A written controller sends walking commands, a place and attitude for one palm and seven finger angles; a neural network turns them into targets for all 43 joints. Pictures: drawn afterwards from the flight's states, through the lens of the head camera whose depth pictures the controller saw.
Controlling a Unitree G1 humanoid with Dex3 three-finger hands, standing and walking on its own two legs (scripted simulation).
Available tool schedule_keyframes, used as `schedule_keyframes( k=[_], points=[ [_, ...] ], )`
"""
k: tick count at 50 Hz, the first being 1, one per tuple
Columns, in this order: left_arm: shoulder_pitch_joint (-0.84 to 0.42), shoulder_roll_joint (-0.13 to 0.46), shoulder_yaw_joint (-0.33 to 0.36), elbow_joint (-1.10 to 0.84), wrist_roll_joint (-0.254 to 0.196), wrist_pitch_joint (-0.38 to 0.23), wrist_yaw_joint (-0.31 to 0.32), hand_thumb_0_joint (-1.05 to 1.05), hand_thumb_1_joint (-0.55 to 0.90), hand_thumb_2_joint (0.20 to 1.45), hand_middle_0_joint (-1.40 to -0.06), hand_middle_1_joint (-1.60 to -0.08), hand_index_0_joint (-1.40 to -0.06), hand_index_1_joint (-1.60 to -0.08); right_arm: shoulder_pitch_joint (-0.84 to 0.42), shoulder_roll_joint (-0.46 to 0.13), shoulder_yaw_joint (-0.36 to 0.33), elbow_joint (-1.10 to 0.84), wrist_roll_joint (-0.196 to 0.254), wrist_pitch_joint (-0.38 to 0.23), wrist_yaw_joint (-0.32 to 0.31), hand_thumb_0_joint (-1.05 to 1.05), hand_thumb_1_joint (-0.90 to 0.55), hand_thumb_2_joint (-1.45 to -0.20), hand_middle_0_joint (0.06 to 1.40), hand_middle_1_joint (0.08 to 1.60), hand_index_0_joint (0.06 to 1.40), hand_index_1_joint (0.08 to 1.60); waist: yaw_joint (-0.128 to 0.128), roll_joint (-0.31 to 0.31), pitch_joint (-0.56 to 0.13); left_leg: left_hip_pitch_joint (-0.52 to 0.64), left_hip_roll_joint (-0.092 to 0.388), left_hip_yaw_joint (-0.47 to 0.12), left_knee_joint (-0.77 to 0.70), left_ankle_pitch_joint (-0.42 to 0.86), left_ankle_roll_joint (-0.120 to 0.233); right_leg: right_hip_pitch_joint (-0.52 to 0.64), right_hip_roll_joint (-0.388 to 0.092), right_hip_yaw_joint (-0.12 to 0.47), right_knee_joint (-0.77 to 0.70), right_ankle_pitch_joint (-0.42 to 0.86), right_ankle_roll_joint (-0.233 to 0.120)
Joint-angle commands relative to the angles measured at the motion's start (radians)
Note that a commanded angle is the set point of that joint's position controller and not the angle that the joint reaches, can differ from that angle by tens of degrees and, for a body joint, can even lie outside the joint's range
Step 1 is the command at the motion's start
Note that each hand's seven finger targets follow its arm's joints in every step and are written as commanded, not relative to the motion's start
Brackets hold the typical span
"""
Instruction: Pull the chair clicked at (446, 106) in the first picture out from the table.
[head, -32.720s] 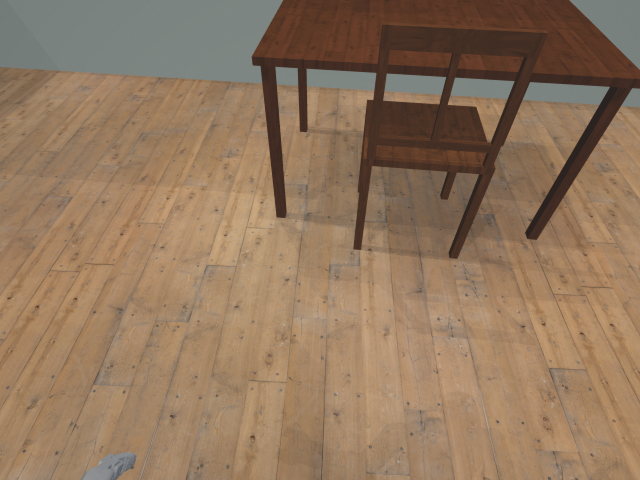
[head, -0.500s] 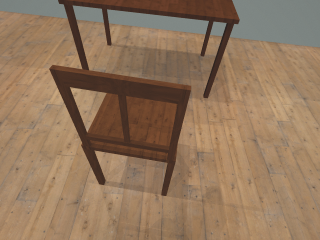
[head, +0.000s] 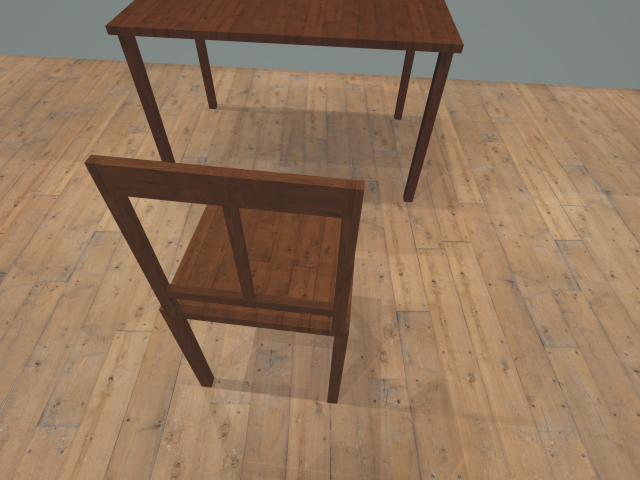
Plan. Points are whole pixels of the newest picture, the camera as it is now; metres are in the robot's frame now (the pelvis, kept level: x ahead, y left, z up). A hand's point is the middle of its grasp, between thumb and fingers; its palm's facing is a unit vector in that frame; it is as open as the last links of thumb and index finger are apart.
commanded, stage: let the arm hang, fingers relaxed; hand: left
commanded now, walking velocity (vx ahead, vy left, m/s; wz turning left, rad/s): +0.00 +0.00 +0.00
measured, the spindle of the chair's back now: (240, 256) +0.50 +0.18 -0.08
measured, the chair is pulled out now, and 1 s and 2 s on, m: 0.79 0.79 0.79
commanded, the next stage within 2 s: look to check the result in 0.16 s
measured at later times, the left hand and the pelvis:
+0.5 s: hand out of the picture +0.00 +0.16 -0.17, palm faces +0.03 -0.98 -0.17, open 7.3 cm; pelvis +0.01 +0.00 +0.00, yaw +0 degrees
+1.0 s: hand out of the picture +0.01 +0.16 -0.17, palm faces +0.02 -0.98 -0.17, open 7.3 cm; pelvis +0.01 +0.00 +0.00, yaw +0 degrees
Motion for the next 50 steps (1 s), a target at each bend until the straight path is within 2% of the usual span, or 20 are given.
schedule_keyframes(
  k=[1,3,4,8,9,10,13,14,18,19,23,24,25,28,29,38,39,43,44,50],
  points=[
    [0.096,0.108,0.031,-0.025,-0.008,-0.010,0.002,0.000,0.900,0.900,-0.200,-0.300,-0.200,-0.300,0.081,-0.087,-0.020,-0.020,-0.005,-0.015,-0.013,0.000,-0.900,-0.900,0.200,0.300,0.200,0.300,0.010,0.046,0.065,-0.038,0.047,-0.046,-0.098,0.019,0.077,-0.030,-0.087,0.093,-0.125,-0.004,-0.049],
    [0.094,0.104,0.034,-0.026,-0.008,-0.010,0.002,0.000,0.900,0.900,-0.200,-0.300,-0.200,-0.300,0.083,-0.086,-0.020,-0.017,-0.005,-0.015,-0.014,0.000,-0.900,-0.900,0.200,0.300,0.200,0.300,0.011,0.043,0.051,-0.035,0.048,-0.050,-0.102,0.012,0.078,-0.017,-0.086,0.092,-0.123,-0.001,-0.049],
    [0.092,0.105,0.034,-0.026,-0.007,-0.009,0.002,0.000,0.900,0.900,-0.200,-0.300,-0.200,-0.300,0.079,-0.083,-0.022,-0.016,-0.005,-0.012,-0.014,0.000,-0.900,-0.900,0.200,0.300,0.200,0.300,0.012,0.041,0.082,-0.051,0.047,-0.046,-0.109,-0.013,0.079,-0.026,-0.082,0.087,-0.135,-0.018,-0.049],
    [0.088,0.102,0.036,-0.030,-0.007,-0.011,0.001,0.000,0.900,0.900,-0.200,-0.300,-0.200,-0.300,0.083,-0.090,-0.023,-0.020,-0.005,-0.014,-0.014,0.000,-0.900,-0.900,0.200,0.300,0.200,0.300,0.009,0.011,0.028,-0.019,0.046,-0.046,-0.099,0.012,0.076,-0.009,-0.088,0.093,-0.127,-0.002,-0.048],
    [0.083,0.103,0.035,-0.031,-0.007,-0.010,0.001,0.000,0.900,0.900,-0.200,-0.300,-0.200,-0.300,0.078,-0.087,-0.025,-0.020,-0.005,-0.011,-0.014,0.000,-0.900,-0.900,0.200,0.300,0.200,0.300,0.009,0.010,0.064,-0.029,0.046,-0.044,-0.105,-0.007,0.078,-0.027,-0.083,0.089,-0.138,-0.018,-0.050],
    [0.080,0.106,0.035,-0.033,-0.006,-0.009,0.001,0.000,0.900,0.900,-0.200,-0.300,-0.200,-0.300,0.080,-0.089,-0.025,-0.020,-0.006,-0.011,-0.013,0.000,-0.900,-0.900,0.200,0.300,0.200,0.300,0.007,0.007,0.064,-0.033,0.046,-0.043,-0.104,-0.010,0.077,-0.027,-0.086,0.092,-0.137,-0.024,-0.049],
    [0.081,0.105,0.036,-0.035,-0.007,-0.012,0.001,0.000,0.900,0.900,-0.200,-0.300,-0.200,-0.300,0.080,-0.091,-0.025,-0.021,-0.005,-0.012,-0.013,0.000,-0.900,-0.900,0.200,0.300,0.200,0.300,0.005,-0.008,0.026,-0.005,0.044,-0.039,-0.089,0.014,0.074,-0.017,-0.091,0.096,-0.138,-0.015,-0.049],
    [0.081,0.106,0.036,-0.033,-0.007,-0.012,0.001,0.000,0.900,0.900,-0.200,-0.300,-0.200,-0.300,0.074,-0.089,-0.026,-0.018,-0.004,-0.011,-0.014,0.000,-0.900,-0.900,0.200,0.300,0.200,0.300,0.007,0.002,0.046,-0.005,0.045,-0.036,-0.093,0.023,0.075,-0.025,-0.088,0.092,-0.142,-0.004,-0.050],
    [0.083,0.107,0.035,-0.033,-0.007,-0.014,0.002,0.000,0.900,0.900,-0.200,-0.300,-0.200,-0.300,0.073,-0.091,-0.023,-0.016,-0.004,-0.014,-0.013,0.000,-0.900,-0.900,0.200,0.300,0.200,0.300,0.006,0.003,0.028,0.001,0.047,-0.037,-0.090,0.041,0.073,-0.011,-0.092,0.096,-0.134,0.014,-0.049],
    [0.082,0.105,0.034,-0.030,-0.008,-0.013,0.002,0.000,0.900,0.900,-0.200,-0.300,-0.200,-0.300,0.066,-0.091,-0.024,-0.015,-0.003,-0.012,-0.015,0.000,-0.900,-0.900,0.200,0.300,0.200,0.300,0.007,0.010,0.053,0.000,0.049,-0.036,-0.094,0.040,0.075,-0.025,-0.087,0.094,-0.139,0.015,-0.050],
    [0.081,0.107,0.035,-0.030,-0.008,-0.015,0.002,0.000,0.900,0.900,-0.200,-0.300,-0.200,-0.300,0.070,-0.093,-0.022,-0.011,-0.002,-0.015,-0.015,0.000,-0.900,-0.900,0.200,0.300,0.200,0.300,0.007,-0.003,0.021,0.011,0.050,-0.035,-0.087,0.074,0.073,0.003,-0.093,0.094,-0.130,0.046,-0.048],
    [0.077,0.104,0.033,-0.031,-0.008,-0.014,0.002,0.000,0.900,0.900,-0.200,-0.300,-0.200,-0.300,0.064,-0.091,-0.023,-0.012,-0.002,-0.012,-0.016,0.000,-0.900,-0.900,0.200,0.300,0.200,0.300,0.006,-0.002,0.059,0.004,0.051,-0.031,-0.094,0.063,0.073,-0.017,-0.089,0.091,-0.140,0.039,-0.050],
    [0.077,0.106,0.033,-0.029,-0.008,-0.014,0.002,0.000,0.900,0.900,-0.200,-0.300,-0.200,-0.300,0.065,-0.092,-0.022,-0.010,-0.003,-0.013,-0.015,0.000,-0.900,-0.900,0.200,0.300,0.200,0.300,0.007,-0.002,0.061,0.001,0.050,-0.033,-0.092,0.061,0.072,-0.018,-0.091,0.095,-0.139,0.031,-0.048],
    [0.078,0.106,0.036,-0.030,-0.008,-0.015,0.002,0.000,0.900,0.900,-0.200,-0.300,-0.200,-0.300,0.068,-0.092,-0.022,-0.008,-0.003,-0.013,-0.015,0.000,-0.900,-0.900,0.200,0.300,0.200,0.300,0.005,0.011,0.040,0.013,0.047,-0.031,-0.091,0.052,0.070,-0.012,-0.093,0.099,-0.141,0.017,-0.048],
    [0.079,0.107,0.034,-0.028,-0.008,-0.014,0.002,0.000,0.900,0.900,-0.200,-0.300,-0.200,-0.300,0.063,-0.092,-0.022,-0.007,-0.003,-0.011,-0.015,0.000,-0.900,-0.900,0.200,0.300,0.200,0.300,0.007,0.020,0.059,0.009,0.050,-0.029,-0.095,0.050,0.072,-0.019,-0.090,0.096,-0.147,0.021,-0.049],
    [0.076,0.105,0.036,-0.032,-0.009,-0.018,0.003,0.000,0.900,0.900,-0.200,-0.300,-0.200,-0.300,0.066,-0.094,-0.021,-0.004,-0.002,-0.015,-0.016,0.000,-0.900,-0.900,0.200,0.300,0.200,0.300,0.005,0.000,0.014,0.030,0.053,-0.028,-0.089,0.090,0.070,0.016,-0.093,0.098,-0.134,0.072,-0.048],
    [0.071,0.104,0.034,-0.028,-0.009,-0.016,0.003,0.000,0.900,0.900,-0.200,-0.300,-0.200,-0.300,0.056,-0.094,-0.022,-0.004,-0.001,-0.013,-0.018,0.000,-0.900,-0.900,0.200,0.300,0.200,0.300,0.007,0.006,0.053,0.024,0.055,-0.029,-0.097,0.080,0.072,-0.005,-0.088,0.096,-0.141,0.065,-0.049],
    [0.073,0.104,0.035,-0.030,-0.009,-0.017,0.003,0.000,0.900,0.900,-0.200,-0.300,-0.200,-0.300,0.063,-0.094,-0.021,-0.003,-0.001,-0.013,-0.015,0.000,-0.900,-0.900,0.200,0.300,0.200,0.300,0.005,0.004,0.044,0.021,0.052,-0.029,-0.098,0.060,0.071,0.001,-0.092,0.099,-0.144,0.043,-0.045],
    [0.066,0.104,0.034,-0.028,-0.009,-0.015,0.002,0.000,0.900,0.900,-0.200,-0.300,-0.200,-0.300,0.057,-0.091,-0.024,0.000,-0.002,-0.010,-0.017,0.000,-0.900,-0.900,0.200,0.300,0.200,0.300,0.006,0.012,0.079,0.012,0.053,-0.027,-0.105,0.045,0.072,-0.017,-0.085,0.098,-0.152,0.031,-0.048],
    [0.070,0.104,0.037,-0.028,-0.008,-0.014,0.002,0.000,0.900,0.900,-0.200,-0.300,-0.200,-0.300,0.064,-0.092,-0.024,0.002,-0.004,-0.010,-0.014,0.000,-0.900,-0.900,0.200,0.300,0.200,0.300,0.006,0.006,0.069,0.008,0.052,-0.031,-0.111,0.011,0.073,-0.017,-0.085,0.101,-0.154,-0.002,-0.046]
  ],
)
